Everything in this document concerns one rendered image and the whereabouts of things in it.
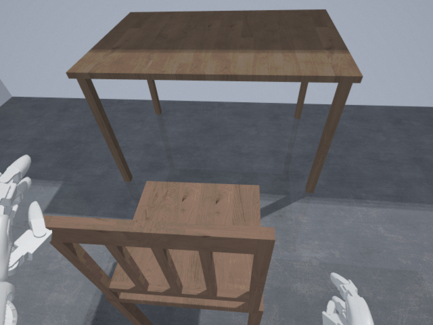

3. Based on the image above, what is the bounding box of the right robot hand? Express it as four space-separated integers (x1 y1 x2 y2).
322 273 374 325

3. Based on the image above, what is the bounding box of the table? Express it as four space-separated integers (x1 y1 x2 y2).
66 9 363 193

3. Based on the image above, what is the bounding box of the left robot forearm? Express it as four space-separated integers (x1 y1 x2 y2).
0 282 18 325

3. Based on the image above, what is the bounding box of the left robot hand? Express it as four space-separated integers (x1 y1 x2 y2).
0 155 52 282

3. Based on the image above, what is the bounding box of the chair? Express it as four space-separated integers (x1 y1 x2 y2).
43 181 275 325

